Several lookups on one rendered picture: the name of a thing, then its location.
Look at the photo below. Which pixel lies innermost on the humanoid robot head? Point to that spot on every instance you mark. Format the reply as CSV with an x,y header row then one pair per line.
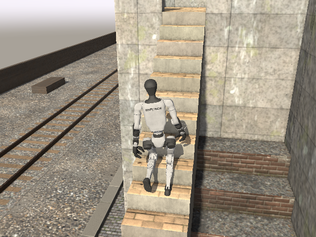
x,y
151,87

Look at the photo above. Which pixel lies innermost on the robot left forearm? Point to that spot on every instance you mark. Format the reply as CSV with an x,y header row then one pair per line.
x,y
135,137

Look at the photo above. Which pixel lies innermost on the robot left upper arm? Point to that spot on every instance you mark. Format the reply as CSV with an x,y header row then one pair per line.
x,y
137,115

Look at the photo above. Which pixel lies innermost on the robot right forearm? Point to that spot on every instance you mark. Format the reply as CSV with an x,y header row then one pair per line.
x,y
179,127

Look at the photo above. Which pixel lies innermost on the right robot hand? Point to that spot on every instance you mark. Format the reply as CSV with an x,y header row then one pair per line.
x,y
183,136

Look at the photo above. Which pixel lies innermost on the robot left shin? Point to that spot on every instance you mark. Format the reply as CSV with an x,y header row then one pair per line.
x,y
150,167

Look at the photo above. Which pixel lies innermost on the left robot hand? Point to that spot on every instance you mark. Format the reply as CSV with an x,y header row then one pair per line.
x,y
136,152

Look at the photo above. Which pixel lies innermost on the robot right upper arm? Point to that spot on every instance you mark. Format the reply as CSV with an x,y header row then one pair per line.
x,y
169,103

